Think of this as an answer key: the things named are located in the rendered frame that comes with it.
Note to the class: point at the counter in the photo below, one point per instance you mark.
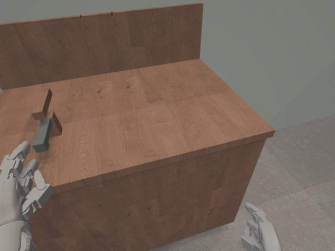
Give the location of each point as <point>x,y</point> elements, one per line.
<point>148,145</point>

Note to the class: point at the tap lever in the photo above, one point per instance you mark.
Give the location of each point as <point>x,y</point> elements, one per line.
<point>40,144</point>

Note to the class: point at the robot left hand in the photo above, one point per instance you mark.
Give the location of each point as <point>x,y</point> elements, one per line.
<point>15,184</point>

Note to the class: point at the robot right hand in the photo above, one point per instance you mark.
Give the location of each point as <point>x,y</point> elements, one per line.
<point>266,237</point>

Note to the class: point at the robot left forearm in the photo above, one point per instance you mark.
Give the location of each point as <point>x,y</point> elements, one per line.
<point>16,236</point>

